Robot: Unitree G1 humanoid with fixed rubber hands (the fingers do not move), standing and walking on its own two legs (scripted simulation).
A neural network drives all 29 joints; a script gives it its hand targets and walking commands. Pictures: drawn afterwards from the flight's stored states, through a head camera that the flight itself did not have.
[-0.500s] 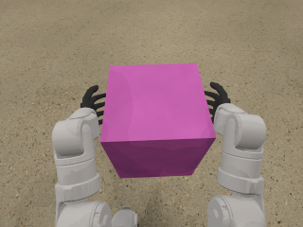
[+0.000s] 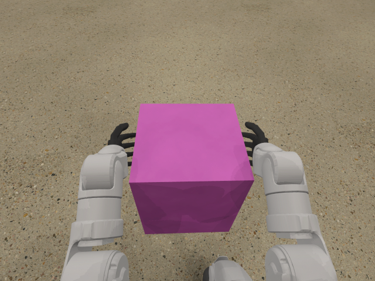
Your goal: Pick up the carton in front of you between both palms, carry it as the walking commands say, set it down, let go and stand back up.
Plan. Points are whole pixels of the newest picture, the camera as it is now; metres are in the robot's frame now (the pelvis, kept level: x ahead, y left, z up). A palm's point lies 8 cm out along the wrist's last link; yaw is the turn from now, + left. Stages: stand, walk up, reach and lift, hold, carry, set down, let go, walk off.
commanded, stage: carry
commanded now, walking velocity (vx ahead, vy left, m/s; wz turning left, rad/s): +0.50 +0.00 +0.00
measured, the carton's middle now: (187, 171) +0.36 -0.01 +0.01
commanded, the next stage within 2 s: none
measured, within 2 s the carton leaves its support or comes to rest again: neither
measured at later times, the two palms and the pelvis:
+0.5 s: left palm (122, 80) +0.59 +0.14 +0.10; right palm (231, 80) +0.60 -0.16 +0.09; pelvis +0.32 -0.01 +0.00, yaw +2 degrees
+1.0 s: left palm (126, 55) +0.73 +0.14 +0.09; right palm (223, 57) +0.72 -0.16 +0.09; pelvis +0.46 +0.00 -0.01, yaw -2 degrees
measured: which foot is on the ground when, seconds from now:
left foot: down 0.00-0.14, up 0.16-0.54, down 0.56-1.00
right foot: up 0.00-0.10, down 0.12-0.56, up 0.58-0.74, down 0.76-1.00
